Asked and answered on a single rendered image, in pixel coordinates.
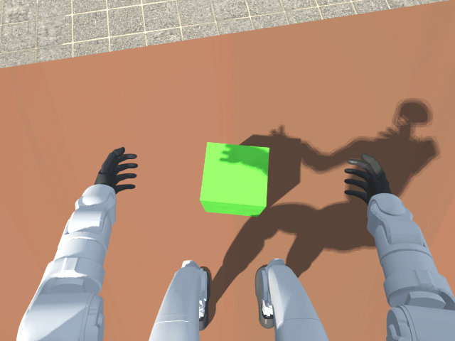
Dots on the left robot thigh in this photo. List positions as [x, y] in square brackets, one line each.
[178, 317]

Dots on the robot left upper arm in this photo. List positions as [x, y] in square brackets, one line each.
[65, 317]

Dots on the carton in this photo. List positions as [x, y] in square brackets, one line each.
[235, 179]

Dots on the left robot forearm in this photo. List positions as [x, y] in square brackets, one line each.
[78, 263]

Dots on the left robot hand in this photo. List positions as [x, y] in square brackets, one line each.
[110, 168]

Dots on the robot right upper arm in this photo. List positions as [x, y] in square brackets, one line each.
[414, 323]

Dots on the right robot hand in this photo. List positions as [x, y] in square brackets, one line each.
[376, 181]

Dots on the robot left shin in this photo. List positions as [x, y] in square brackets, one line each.
[191, 263]

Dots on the right robot forearm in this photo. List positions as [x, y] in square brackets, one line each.
[411, 277]

